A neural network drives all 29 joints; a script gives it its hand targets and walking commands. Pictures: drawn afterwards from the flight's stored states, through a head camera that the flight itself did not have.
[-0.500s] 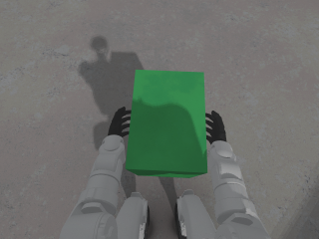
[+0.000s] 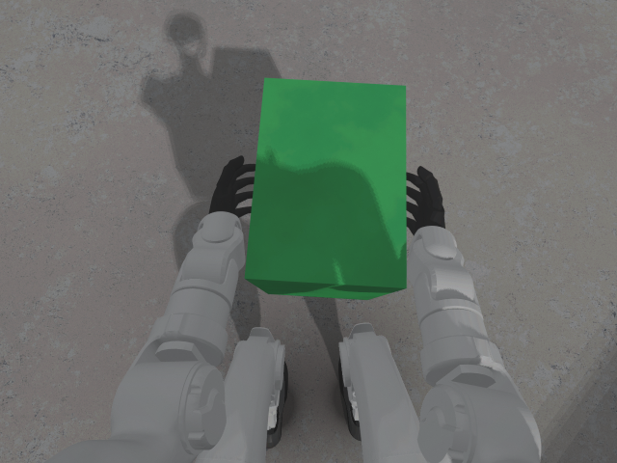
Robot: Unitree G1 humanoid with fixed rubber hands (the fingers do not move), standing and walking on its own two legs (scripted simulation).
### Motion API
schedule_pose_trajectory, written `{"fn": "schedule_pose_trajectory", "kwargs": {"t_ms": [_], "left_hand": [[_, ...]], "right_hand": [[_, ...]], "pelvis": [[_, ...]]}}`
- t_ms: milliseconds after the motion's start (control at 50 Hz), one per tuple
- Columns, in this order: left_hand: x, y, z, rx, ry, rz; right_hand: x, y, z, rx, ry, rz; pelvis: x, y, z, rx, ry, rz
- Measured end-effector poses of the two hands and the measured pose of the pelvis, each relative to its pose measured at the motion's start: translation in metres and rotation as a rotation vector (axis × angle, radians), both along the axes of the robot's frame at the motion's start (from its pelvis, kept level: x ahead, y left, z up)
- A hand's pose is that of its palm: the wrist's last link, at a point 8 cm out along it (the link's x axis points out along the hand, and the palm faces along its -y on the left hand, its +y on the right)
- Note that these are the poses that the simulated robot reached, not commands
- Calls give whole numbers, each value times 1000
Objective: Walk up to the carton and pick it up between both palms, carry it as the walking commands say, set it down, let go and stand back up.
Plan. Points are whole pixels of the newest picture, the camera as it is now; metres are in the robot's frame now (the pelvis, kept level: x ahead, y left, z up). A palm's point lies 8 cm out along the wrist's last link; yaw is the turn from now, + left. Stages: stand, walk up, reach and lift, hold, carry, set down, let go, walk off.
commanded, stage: set down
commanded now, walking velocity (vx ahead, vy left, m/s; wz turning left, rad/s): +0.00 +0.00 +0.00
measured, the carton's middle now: (324, 208) +0.45 -0.03 -0.14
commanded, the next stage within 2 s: none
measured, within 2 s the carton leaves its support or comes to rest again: neither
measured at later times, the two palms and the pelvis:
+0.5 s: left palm (240, 215) +0.45 +0.11 -0.16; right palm (410, 230) +0.42 -0.16 -0.16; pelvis -0.02 +0.00 -0.07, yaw +0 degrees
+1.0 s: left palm (252, 216) +0.48 +0.10 -0.25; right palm (398, 233) +0.44 -0.17 -0.25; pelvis -0.03 +0.00 -0.14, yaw +0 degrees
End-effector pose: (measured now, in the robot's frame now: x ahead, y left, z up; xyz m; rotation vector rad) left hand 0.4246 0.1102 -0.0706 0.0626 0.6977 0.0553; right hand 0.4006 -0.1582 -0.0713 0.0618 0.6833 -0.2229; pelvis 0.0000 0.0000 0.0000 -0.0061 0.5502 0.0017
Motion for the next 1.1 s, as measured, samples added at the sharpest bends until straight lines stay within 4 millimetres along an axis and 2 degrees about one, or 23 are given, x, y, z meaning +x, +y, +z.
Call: {"fn": "schedule_pose_trajectory", "kwargs": {"t_ms": [680,1100], "left_hand": [[39,-6,-118,8,24,-37],[63,-10,-196,17,43,-75]], "right_hand": [[29,-5,-119,2,26,-34],[47,-8,-195,-1,46,-56]], "pelvis": [[-23,0,-99,-9,101,8],[-28,0,-152,-22,150,11]]}}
